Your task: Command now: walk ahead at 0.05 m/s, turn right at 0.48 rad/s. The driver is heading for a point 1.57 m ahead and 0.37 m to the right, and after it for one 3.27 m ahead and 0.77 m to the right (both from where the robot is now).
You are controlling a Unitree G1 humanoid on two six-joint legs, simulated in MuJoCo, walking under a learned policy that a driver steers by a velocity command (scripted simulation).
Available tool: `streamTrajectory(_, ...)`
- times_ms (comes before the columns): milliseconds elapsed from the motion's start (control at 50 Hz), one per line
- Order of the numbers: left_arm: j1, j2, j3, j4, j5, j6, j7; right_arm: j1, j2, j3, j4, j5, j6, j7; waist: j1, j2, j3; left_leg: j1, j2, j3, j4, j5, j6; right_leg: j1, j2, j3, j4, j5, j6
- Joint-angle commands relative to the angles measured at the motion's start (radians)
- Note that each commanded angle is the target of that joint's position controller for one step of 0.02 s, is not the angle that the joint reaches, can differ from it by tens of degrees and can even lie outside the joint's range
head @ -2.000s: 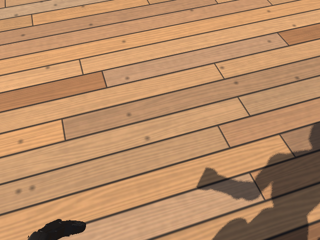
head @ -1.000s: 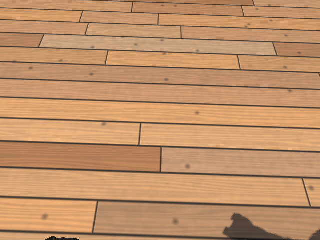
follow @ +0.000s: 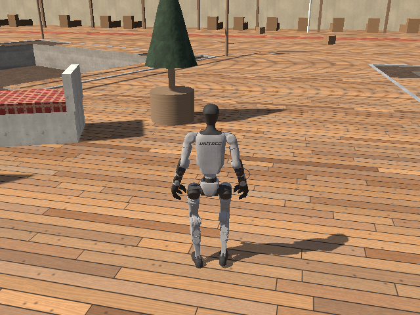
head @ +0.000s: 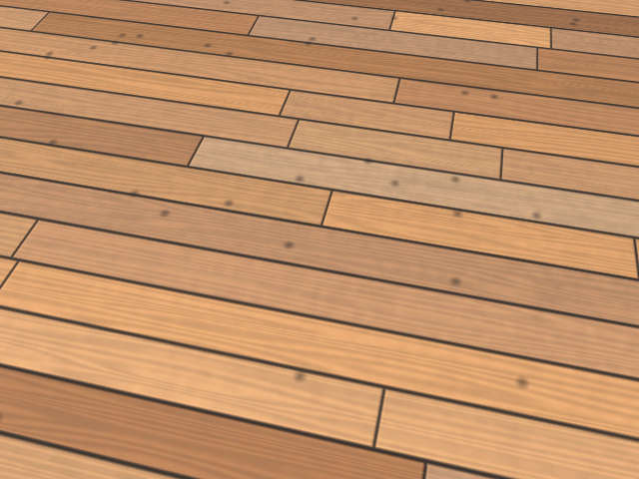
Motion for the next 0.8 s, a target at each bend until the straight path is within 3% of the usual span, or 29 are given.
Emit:
streamTrajectory(20, 0.036, 0.066, 0.016, -0.073, -0.004, -0.014, -0.003, -0.006, -0.165, -0.046, -0.048, 0.004, 0.009, -0.002, 0.01, 0.115, -0.085, 0.027, 0.298, -0.184, -0.094, 0.133, 0.122, 0.114, 0.013, -0.023, -0.128, -0.005, -0.031)
streamTrajectory(40, 0.058, 0.068, 0.017, -0.069, -0.004, -0.025, -0.001, 0.001, -0.167, -0.05, -0.042, 0.005, 0.016, -0.002, 0.023, 0.078, -0.088, 0.002, 0.275, -0.153, -0.027, 0.082, 0.076, 0.18, 0.028, -0.018, -0.239, 0.066, -0.045)
streamTrajectory(60, 0.084, 0.112, 0.027, -0.063, 0.002, -0.04, 0.006, 0.046, -0.143, -0.049, -0.031, -0.003, 0.026, 0.002, 0.023, -0.053, -0.076, -0.044, 0.212, -0.099, 0.122, -0.03, 0.006, 0.226, -0.023, 0.103, -0.4, 0.135, -0.066)
streamTrajectory(80, 0.073, 0.262, 0.06, -0.089, 0.004, -0.049, 0.019, 0.061, -0.062, -0.03, -0.08, 0.005, 0.034, 0.008, -0.005, -0.349, -0.047, -0.279, 0.022, -0.016, 0.371, -0.353, -0.086, 0.285, -0.299, 0.505, -0.491, 0.426, -0.171)
streamTrajectory(100, 0.159, 0.283, 0.076, -0.067, -0.004, -0.045, 0.024, -0.049, -0.096, -0.031, -0.105, -0.002, 0.052, -0.005, 0.076, -0.241, -0.036, -0.34, -0.042, -0.176, 0.539, -0.446, -0.091, 0.245, -0.348, 0.553, -0.498, 0.544, -0.288)
streamTrajectory(120, 0.145, 0.245, 0.066, -0.062, -0.008, -0.04, 0.031, -0.047, -0.095, -0.033, -0.103, 0.007, 0.06, -0.005, 0.045, -0.154, -0.033, -0.346, -0.024, -0.237, 0.61, -0.376, -0.091, 0.235, -0.297, 0.473, -0.483, 0.524, -0.294)
streamTrajectory(140, 0.07, 0.207, 0.056, -0.075, -0.015, -0.034, 0.034, -0.031, -0.095, -0.034, -0.091, 0.017, 0.055, -0.001, 0.011, -0.117, -0.022, -0.338, -0.013, -0.264, 0.606, -0.279, -0.085, 0.217, -0.229, 0.397, -0.484, 0.46, -0.259)
streamTrajectory(160, 0.001, 0.185, 0.049, -0.095, -0.018, -0.03, 0.035, -0.023, -0.106, -0.039, -0.084, 0.014, 0.046, 0.0, -0.014, -0.117, -0.029, -0.337, -0.011, -0.272, 0.587, -0.215, -0.079, 0.229, -0.175, 0.355, -0.48, 0.43, -0.223)
streamTrajectory(180, -0.035, 0.162, 0.043, -0.111, -0.023, -0.03, 0.035, -0.005, -0.122, -0.044, -0.072, -0.002, 0.043, 0.003, -0.019, -0.123, -0.054, -0.323, -0.021, -0.263, 0.604, -0.177, -0.081, 0.246, -0.146, 0.326, -0.468, 0.486, -0.216)
streamTrajectory(200, -0.03, 0.152, 0.039, -0.115, -0.025, -0.032, 0.032, 0.005, -0.123, -0.046, -0.068, -0.006, 0.043, 0.006, -0.017, -0.106, -0.088, -0.308, -0.031, -0.262, 0.623, -0.166, -0.085, 0.266, -0.138, 0.319, -0.456, 0.54, -0.217)
streamTrajectory(240, 0.005, 0.168, 0.045, -0.109, -0.028, -0.039, 0.027, 0.001, -0.107, -0.043, -0.074, 0.003, 0.047, 0.009, -0.007, -0.073, -0.11, -0.311, -0.034, -0.272, 0.6, -0.161, -0.095, 0.302, -0.138, 0.333, -0.447, 0.555, -0.223)
streamTrajectory(400, 0.047, 0.211, 0.061, -0.11, -0.01, -0.032, 0.025, -0.063, -0.103, -0.033, -0.119, 0.015, 0.049, -0.004, 0.039, -0.108, -0.091, -0.255, -0.06, -0.297, 0.368, -0.2, -0.096, 0.285, -0.129, 0.472, -0.445, 0.37, -0.241)
streamTrajectory(500, -0.004, 0.219, 0.068, -0.119, -0.008, -0.025, 0.013, -0.023, -0.112, -0.029, -0.134, 0.029, 0.032, -0.011, 0.019, -0.123, -0.109, -0.1, -0.102, -0.301, 0.205, -0.213, -0.064, 0.226, -0.103, 0.559, -0.417, 0.424, -0.207)
streamTrajectory(540, -0.052, 0.214, 0.067, -0.123, -0.018, -0.02, 0.01, 0.045, -0.105, -0.026, -0.122, 0.03, 0.021, -0.018, -0.027, -0.114, -0.108, 0.038, -0.115, -0.293, 0.007, -0.123, -0.045, 0.164, -0.06, 0.564, -0.389, 0.379, -0.154)
streamTrajectory(560, -0.067, 0.195, 0.062, -0.129, -0.027, -0.02, 0.014, 0.082, -0.126, -0.031, -0.114, 0.023, 0.013, -0.026, -0.048, -0.081, -0.104, 0.143, -0.069, -0.327, -0.14, -0.059, -0.031, 0.086, -0.012, 0.538, -0.35, 0.263, -0.1)
streamTrajectory(580, -0.022, 0.126, 0.045, -0.136, -0.031, -0.024, 0.017, 0.073, -0.212, -0.046, -0.126, 0.006, 0.01, -0.035, -0.013, 0.106, -0.107, 0.222, 0.158, -0.543, -0.26, -0.14, 0.021, -0.026, 0.094, 0.406, -0.181, -0.006, -0.036)
streamTrajectory(600, 0.008, 0.134, 0.05, -0.136, -0.021, -0.027, 0.027, -0.024, -0.29, -0.06, -0.163, 0.001, 0.017, -0.029, 0.011, 0.248, -0.062, 0.141, 0.347, -0.759, -0.299, -0.041, 0.138, -0.158, 0.248, 0.181, 0.026, -0.203, -0.002)
streamTrajectory(620, -0.007, 0.201, 0.064, -0.127, 0.01, -0.025, 0.027, -0.013, -0.242, -0.053, -0.164, -0.006, 0.02, -0.022, 0.005, 0.159, -0.055, 0.056, 0.364, -0.714, -0.262, 0.07, 0.197, -0.113, 0.154, 0.192, 0.213, -0.203, 0.007)
streamTrajectory(640, 0.007, 0.205, 0.072, -0.107, 0.005, -0.022, 0.019, -0.064, -0.169, -0.032, -0.173, 0.003, 0.018, -0.016, 0.036, 0.101, -0.036, 0.023, 0.292, -0.607, -0.243, 0.125, 0.181, -0.087, 0.144, 0.198, 0.289, -0.145, 0.008)
streamTrajectory(660, 0.035, 0.195, 0.071, -0.087, 0.001, -0.013, 0.01, -0.11, -0.14, -0.023, -0.184, 0.006, 0.018, -0.013, 0.057, 0.093, -0.019, 0.014, 0.221, -0.497, -0.227, 0.162, 0.146, -0.082, 0.139, 0.184, 0.348, -0.088, 0.017)
streamTrajectory(700, 0.058, 0.183, 0.067, -0.075, -0.005, -0.001, -0.011, -0.114, -0.135, -0.02, -0.193, 0.005, 0.016, -0.018, 0.049, 0.147, -0.036, 0.089, 0.16, -0.388, -0.195, 0.263, 0.125, -0.12, 0.131, 0.152, 0.396, -0.041, 0.043)
streamTrajectory(720, 0.038, 0.172, 0.061, -0.079, -0.009, 0.0, -0.014, -0.077, -0.136, -0.022, -0.184, 0.004, 0.015, -0.017, 0.025, 0.14, -0.041, 0.12, 0.155, -0.371, -0.181, 0.311, 0.132, -0.128, 0.131, 0.144, 0.376, -0.041, 0.056)
streamTrajectory(800, -0.029, 0.135, 0.04, -0.099, -0.013, 0.006, -0.01, 0.03, -0.163, -0.034, -0.139, 0.008, 0.007, -0.012, -0.03, 0.147, -0.064, 0.246, 0.196, -0.378, -0.137, 0.417, 0.165, -0.125, 0.124, 0.147, 0.212, -0.083, 0.072)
